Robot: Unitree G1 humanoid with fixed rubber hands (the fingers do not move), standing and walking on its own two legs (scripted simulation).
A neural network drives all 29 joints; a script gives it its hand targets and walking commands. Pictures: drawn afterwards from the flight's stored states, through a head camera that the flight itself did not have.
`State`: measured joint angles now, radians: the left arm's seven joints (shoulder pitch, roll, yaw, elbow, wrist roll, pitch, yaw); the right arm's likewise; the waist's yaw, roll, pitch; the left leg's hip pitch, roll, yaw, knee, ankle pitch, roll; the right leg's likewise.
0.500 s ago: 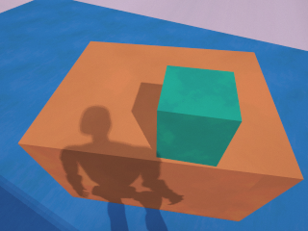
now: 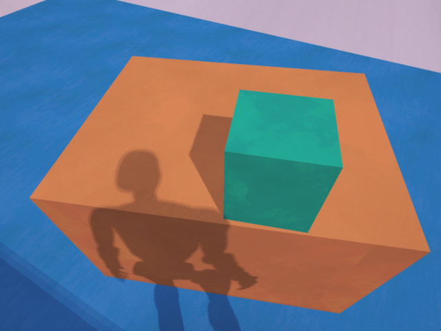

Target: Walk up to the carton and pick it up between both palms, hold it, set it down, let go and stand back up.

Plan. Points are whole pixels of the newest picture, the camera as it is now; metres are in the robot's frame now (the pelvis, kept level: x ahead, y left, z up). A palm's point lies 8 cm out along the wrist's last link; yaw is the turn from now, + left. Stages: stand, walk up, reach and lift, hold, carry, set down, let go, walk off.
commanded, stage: stand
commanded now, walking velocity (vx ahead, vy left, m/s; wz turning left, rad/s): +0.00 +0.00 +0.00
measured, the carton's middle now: (274, 163) +0.50 -0.09 -0.02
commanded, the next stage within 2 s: none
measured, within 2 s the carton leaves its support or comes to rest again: neither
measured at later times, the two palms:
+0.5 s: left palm out of the picture -0.03 +0.24 -0.14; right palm out of the picture +0.00 -0.23 -0.14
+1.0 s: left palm out of the picture -0.05 +0.24 -0.15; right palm out of the picture -0.02 -0.21 -0.14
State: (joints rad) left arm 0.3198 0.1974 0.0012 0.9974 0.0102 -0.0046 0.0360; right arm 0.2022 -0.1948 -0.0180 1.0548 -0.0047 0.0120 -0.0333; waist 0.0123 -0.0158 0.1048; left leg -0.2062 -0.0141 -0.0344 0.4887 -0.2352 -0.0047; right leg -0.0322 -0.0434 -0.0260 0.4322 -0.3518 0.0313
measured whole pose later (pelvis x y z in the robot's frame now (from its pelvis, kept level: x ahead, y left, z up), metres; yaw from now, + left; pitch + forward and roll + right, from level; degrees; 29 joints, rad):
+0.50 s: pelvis -0.02 +0.01 +0.00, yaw +0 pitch -3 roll +0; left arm 0.34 0.18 0.00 1.03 0.01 0.00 0.04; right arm 0.24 -0.17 -0.01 1.08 0.00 0.00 -0.04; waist 0.00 -0.02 0.08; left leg -0.22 -0.02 -0.03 0.48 -0.21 0.00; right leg -0.05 -0.05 -0.02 0.43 -0.33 0.04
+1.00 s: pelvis -0.03 +0.01 +0.00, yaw -1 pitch -2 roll +0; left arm 0.35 0.19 0.00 1.05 0.01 0.00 0.04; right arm 0.26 -0.15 0.00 1.09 0.00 0.00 -0.03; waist 0.01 -0.03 0.08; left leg -0.25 -0.02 -0.02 0.47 -0.18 0.01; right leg -0.09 -0.05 -0.01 0.44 -0.31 0.05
